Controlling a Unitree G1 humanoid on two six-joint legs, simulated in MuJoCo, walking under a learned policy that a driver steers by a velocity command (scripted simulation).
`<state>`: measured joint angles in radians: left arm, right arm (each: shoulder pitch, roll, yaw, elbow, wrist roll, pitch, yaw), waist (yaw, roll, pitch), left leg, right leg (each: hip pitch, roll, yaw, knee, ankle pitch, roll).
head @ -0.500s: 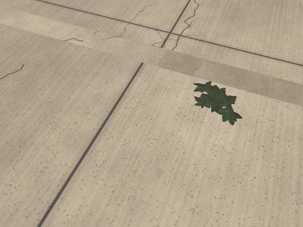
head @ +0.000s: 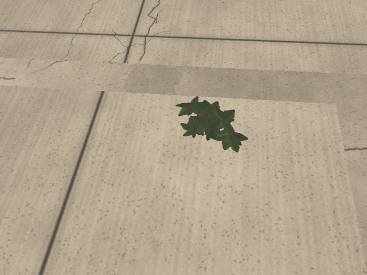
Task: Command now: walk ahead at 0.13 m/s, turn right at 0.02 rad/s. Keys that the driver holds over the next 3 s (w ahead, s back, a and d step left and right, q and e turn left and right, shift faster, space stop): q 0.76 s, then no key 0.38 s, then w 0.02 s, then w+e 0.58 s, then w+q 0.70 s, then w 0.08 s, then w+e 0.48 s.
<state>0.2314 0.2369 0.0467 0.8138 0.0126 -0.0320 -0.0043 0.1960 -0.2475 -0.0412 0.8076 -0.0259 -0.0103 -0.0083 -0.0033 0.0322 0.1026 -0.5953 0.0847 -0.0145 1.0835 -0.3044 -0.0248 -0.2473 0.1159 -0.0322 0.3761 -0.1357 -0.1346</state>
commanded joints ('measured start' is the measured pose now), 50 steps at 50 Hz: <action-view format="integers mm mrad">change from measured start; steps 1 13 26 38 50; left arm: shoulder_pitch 29 82 -4 -93 -82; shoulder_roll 84 140 124 123 132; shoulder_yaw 5 21 28 13 -7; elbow -27 20 -38 -121 -117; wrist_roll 6 10 15 -8 5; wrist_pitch -24 26 67 62 24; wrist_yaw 8 53 33 41 42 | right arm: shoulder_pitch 175 26 39 62 85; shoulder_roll -44 -44 -151 -219 -141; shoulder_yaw -9 -12 -51 -80 -53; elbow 32 -20 -63 -79 -25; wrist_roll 4 9 26 4 8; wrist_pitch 21 39 39 49 67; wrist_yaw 4 3 -7 5 12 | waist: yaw -34 36 18 -29 -29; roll -89 -93 37 106 -185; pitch -180 -95 -133 -138 -101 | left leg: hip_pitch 156 143 514 446 197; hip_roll -8 -67 85 60 -199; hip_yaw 8 52 -236 -429 -130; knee -101 -344 -733 -694 -83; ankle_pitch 97 -134 733 506 -127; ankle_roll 13 56 282 256 -2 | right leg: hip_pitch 64 223 -303 -175 90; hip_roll -274 -398 -108 -75 -298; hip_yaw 76 98 52 79 229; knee -96 -6 718 388 -92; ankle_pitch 745 537 -262 -277 270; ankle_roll -48 -120 184 167 -43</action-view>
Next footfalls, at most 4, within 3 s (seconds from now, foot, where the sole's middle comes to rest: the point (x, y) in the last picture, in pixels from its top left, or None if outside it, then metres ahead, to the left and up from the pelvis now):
0.36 left None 0.07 0.12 -0.78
0.86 right None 0.16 -0.06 -0.78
1.22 left None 0.02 0.10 -0.78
1.60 right None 0.33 -0.05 -0.78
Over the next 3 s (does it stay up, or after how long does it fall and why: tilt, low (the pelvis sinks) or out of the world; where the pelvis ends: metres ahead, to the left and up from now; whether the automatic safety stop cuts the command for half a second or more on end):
stays up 0.95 0.19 0.01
